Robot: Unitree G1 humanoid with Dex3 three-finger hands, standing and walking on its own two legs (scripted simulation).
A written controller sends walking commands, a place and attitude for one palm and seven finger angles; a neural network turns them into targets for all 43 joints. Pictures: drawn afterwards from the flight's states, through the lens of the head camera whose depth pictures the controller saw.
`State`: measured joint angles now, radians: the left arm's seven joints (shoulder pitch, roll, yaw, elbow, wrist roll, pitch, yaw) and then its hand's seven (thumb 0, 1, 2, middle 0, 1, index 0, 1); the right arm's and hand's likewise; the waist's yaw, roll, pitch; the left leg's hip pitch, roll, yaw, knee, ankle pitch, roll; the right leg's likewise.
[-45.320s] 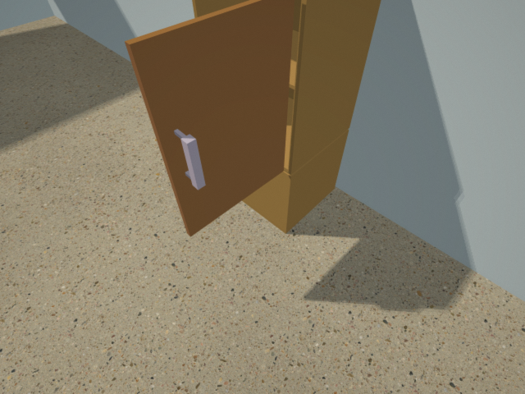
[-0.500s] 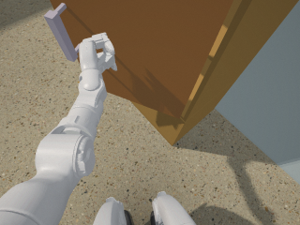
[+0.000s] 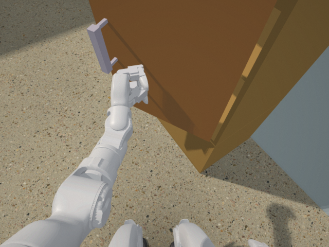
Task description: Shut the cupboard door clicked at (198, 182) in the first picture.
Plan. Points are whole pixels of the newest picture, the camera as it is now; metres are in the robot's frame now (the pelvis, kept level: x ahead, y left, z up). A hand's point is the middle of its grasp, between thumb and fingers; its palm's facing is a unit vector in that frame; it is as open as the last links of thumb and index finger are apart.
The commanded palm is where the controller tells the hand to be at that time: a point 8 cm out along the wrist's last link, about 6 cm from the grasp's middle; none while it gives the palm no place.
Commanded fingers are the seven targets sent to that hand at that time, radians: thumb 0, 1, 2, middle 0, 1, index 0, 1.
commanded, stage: draw the hand back to the body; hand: left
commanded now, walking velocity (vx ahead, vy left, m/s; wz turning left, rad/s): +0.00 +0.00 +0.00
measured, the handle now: (105, 47) +0.65 +0.12 +0.06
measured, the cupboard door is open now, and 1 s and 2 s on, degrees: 27 27 27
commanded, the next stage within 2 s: step back with the hand held close in 1.60 s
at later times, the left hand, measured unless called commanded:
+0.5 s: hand (91, 112) +0.37 +0.11 +0.15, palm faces -0.06 -1.00 -0.02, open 3.1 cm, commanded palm +0.33 +0.17 +0.15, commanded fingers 0.00 0.90 0.90 -1.16 -1.35 -1.16 -1.35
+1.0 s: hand out of the picture +0.26 +0.25 +0.21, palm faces +0.23 -0.92 -0.30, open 4.4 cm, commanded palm +0.22 +0.30 +0.23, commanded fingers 0.00 0.90 0.90 -0.47 -0.60 -0.47 -0.60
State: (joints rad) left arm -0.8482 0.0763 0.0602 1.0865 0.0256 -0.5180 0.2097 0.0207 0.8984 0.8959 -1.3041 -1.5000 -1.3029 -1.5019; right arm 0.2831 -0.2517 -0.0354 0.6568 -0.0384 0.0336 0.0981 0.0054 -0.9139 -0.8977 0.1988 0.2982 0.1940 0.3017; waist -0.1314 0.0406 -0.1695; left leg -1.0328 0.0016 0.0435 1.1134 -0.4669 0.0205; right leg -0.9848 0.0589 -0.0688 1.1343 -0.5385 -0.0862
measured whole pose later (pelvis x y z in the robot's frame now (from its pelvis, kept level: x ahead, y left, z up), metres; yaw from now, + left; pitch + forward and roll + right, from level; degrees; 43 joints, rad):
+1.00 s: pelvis +0.03 +0.05 +0.09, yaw +0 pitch -2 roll -1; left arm 0.31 0.30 0.11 -0.25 -0.08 -0.01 0.07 0.02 0.90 0.90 -0.74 -0.89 -0.74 -0.89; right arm 0.17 -0.21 0.07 0.54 0.04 0.04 -0.06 0.01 -0.91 -0.90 0.20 0.30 0.20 0.30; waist 0.04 0.07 -0.02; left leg -0.16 -0.06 0.04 0.45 -0.25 0.07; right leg -0.09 0.03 -0.03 0.42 -0.28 -0.02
